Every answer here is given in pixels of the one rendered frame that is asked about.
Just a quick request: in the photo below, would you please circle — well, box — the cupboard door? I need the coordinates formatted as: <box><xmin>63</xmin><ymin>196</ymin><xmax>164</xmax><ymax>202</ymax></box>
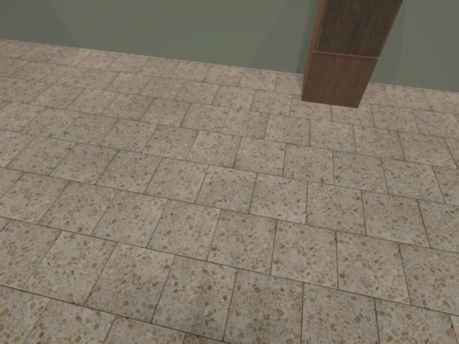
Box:
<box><xmin>317</xmin><ymin>0</ymin><xmax>400</xmax><ymax>55</ymax></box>

